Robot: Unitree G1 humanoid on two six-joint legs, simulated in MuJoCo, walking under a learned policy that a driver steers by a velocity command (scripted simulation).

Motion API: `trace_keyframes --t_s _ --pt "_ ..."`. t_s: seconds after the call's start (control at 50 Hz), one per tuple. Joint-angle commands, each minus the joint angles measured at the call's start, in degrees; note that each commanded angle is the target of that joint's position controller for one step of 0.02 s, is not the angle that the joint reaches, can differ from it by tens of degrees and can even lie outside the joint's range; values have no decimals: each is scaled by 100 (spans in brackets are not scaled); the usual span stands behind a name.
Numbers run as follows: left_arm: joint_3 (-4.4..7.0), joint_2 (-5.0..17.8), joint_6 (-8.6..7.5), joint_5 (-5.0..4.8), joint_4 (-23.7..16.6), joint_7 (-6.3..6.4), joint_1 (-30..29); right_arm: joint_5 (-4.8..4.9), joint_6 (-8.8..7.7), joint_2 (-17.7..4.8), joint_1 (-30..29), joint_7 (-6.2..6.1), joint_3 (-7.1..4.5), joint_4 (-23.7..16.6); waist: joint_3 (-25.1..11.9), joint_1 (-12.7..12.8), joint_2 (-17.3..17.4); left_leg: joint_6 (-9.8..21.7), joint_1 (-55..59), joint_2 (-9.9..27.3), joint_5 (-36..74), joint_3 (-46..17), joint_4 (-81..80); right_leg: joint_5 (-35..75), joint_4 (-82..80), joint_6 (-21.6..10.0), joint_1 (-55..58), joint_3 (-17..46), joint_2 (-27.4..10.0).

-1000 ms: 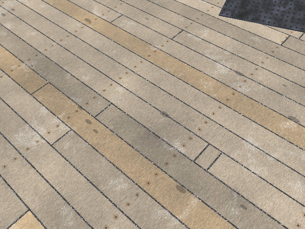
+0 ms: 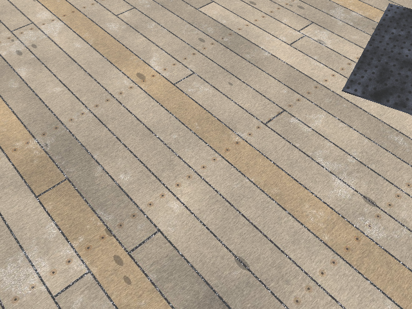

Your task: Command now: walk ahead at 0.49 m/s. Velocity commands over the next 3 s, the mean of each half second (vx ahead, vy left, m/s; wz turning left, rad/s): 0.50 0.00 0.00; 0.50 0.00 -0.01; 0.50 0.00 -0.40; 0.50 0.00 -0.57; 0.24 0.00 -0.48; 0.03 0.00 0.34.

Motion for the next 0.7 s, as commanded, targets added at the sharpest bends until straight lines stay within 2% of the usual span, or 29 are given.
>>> trace_keyframes --t_s 0.02,0.04,0.08,0.1,0.12,0.14,0.16,0.18,0.2,0.22,0.24,0.26,0.28,0.3,0.32,0.34,0.36,0.4,0.42,0.44,0.46,0.5,0.56,0.62,0.64,0.66,0.68,0.7 --pt "221 996 25 -62 -178 44 217 32 -131 -317 -732 111 -51 -537 295 98 -382 62 183 -247 234 214 -590 1292 -368 -905 -115 664 -1559" --pt "253 1113 67 -59 -139 53 229 57 -140 -311 -772 139 -51 -612 300 46 -568 141 228 -235 98 125 -705 1299 -247 -870 27 785 -1759" --pt "279 1138 136 -67 -94 83 193 45 -148 -478 -691 183 -103 -632 220 -108 -591 303 336 -306 -367 122 -849 1825 46 -771 429 823 -1913" --pt "291 1174 168 -63 -107 97 137 31 -149 -568 -469 192 -146 -580 61 -257 -615 393 667 -432 -628 226 -920 2446 351 -700 566 757 -1878" --pt "298 1212 201 -63 -117 107 -1 18 -147 -694 91 172 -226 -441 -265 -610 -654 532 1482 -592 -619 374 -1074 3310 1013 -596 485 626 -1754" --pt "228 1035 221 -16 -155 118 -9 4 -131 -973 978 121 -373 -176 -891 -1014 -532 711 2809 -600 -528 402 -1045 3520 2130 -422 71 385 -1432" --pt "67 644 205 169 -320 130 118 -50 -86 -1422 1951 50 -482 -32 -1814 -1271 301 1066 4531 565 -399 -949 -828 1696 4057 -200 -1131 113 -1028" --pt "-79 92 70 52 -363 70 849 -77 -85 -1676 1955 109 -510 45 -2320 -779 1772 1940 6001 1533 -1891 -3747 -1704 -1973 5675 66 -3292 446 -3" --pt "61 797 -32 -84 -300 27 390 -20 -96 -1028 1818 121 -358 -48 -1923 -1037 933 1732 5777 1395 -2626 -3760 -2044 -2020 6206 0 -3947 1005 -346" --pt "129 1002 -97 -187 -473 -2 -159 -20 -107 -846 1430 105 -287 -83 -1138 -1003 583 1526 5074 1213 -2313 -2879 -2133 -1475 6170 -74 -4196 862 -612" --pt "106 900 -119 -143 -522 21 -423 -51 -108 -805 1104 107 -263 -113 -749 -842 85 1452 4353 1003 -1586 -2303 -2243 -976 5939 -48 -4024 715 -879" --pt "124 837 -106 -39 -545 30 -526 -87 -116 -700 888 118 -235 -121 -438 -700 -35 1457 3790 826 -1016 -1897 -2413 -651 5616 5 -3872 684 -1039" --pt "129 779 -68 -18 -520 18 -410 -133 -147 -648 795 119 -215 -122 -427 -538 126 1459 3482 725 -459 -1617 -2514 -465 5452 54 -3536 723 -1165" --pt "112 673 -11 -22 -483 22 -299 -114 -174 -623 749 122 -220 -85 -445 -448 172 1499 3310 652 -395 -1442 -2680 -374 5289 120 -3378 703 -1202" --pt "106 589 65 -4 -435 46 -278 -87 -206 -550 754 126 -205 -42 -388 -412 54 1461 3189 521 -309 -1191 -2824 -261 5197 140 -3333 660 -1218" --pt "80 503 111 -4 -480 55 -314 -71 -233 -712 763 113 -241 23 -294 -351 229 1552 3016 606 -99 -1071 -2920 -168 4982 224 -3387 627 -1234" --pt "72 510 134 43 -538 61 -491 -38 -248 -710 818 102 -247 75 -138 -397 134 1568 3005 558 245 -870 -2981 -12 4716 304 -3558 610 -1263" --pt "67 475 125 69 -658 61 -913 -57 -212 -796 954 51 -274 195 -26 -490 10 1498 3059 455 125 -614 -3097 601 4022 395 -3756 569 -1254" --pt "111 514 146 86 -665 70 -1050 -52 -192 -639 1052 26 -226 253 -55 -549 -117 1329 3308 272 231 -438 -3094 995 3926 360 -3920 515 -1166" --pt "40 340 117 47 -729 37 -1135 -57 -176 -896 1043 15 -274 278 -9 -535 208 1377 3153 403 266 -355 -3117 1237 3417 382 -3769 530 -1205" --pt "9 320 80 53 -780 6 -1353 -23 -164 -890 1034 3 -281 301 137 -636 132 1344 3082 317 269 -179 -3159 1503 2986 400 -3644 455 -1170" --pt "5 313 27 39 -896 -37 -1864 -12 -124 -909 1361 -25 -287 480 197 -838 -19 1248 3185 241 -73 -46 -3167 1843 2432 369 -3434 266 -979" --pt "-4 334 -18 -3 -1075 -126 -2242 31 -47 -971 1619 -40 -312 686 310 -944 36 1246 3760 527 7 -130 -2970 1768 1953 250 -3592 315 -897" --pt "37 471 -50 -8 -1145 -205 -2208 62 42 -1039 1568 -85 -357 802 242 -771 146 1119 4276 789 502 -221 -2600 1195 1708 13 -3471 361 -838" --pt "74 559 -58 3 -1107 -212 -2039 62 69 -1061 1510 -101 -366 811 126 -657 191 1057 4391 776 1106 -186 -2362 957 1669 -71 -3187 252 -722" --pt "142 670 -63 16 -1003 -197 -1635 60 103 -1109 1409 -115 -376 804 -144 -413 258 979 4397 675 2018 -87 -1861 831 1584 -186 -2548 64 -532" --pt "278 893 -57 26 -739 -150 -791 38 142 -1025 1353 -127 -336 798 -666 -4 173 829 4124 394 2522 123 -871 960 1506 -352 -1364 -66 -395" --pt "401 1273 -38 72 -519 -88 232 -68 147 -796 1429 -151 -220 675 -1517 344 -307 624 3030 75 1236 340 770 1162 1775 -686 406 847 -1218"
